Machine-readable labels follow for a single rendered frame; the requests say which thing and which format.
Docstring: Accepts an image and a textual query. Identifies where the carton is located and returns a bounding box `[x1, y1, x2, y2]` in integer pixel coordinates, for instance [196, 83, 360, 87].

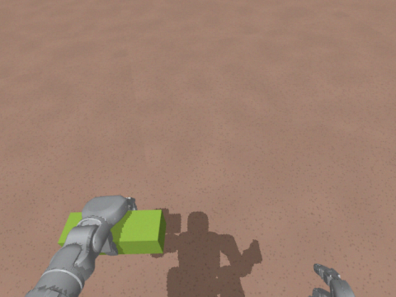
[58, 210, 166, 255]

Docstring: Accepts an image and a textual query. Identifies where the right robot hand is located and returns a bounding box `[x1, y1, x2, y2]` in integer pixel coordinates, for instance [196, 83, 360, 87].
[309, 264, 356, 297]

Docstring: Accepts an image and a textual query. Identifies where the left robot hand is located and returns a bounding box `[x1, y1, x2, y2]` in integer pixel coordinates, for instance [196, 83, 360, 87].
[82, 196, 137, 256]

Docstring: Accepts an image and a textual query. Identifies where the left robot arm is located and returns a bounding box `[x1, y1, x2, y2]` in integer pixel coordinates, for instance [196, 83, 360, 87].
[24, 216, 110, 297]

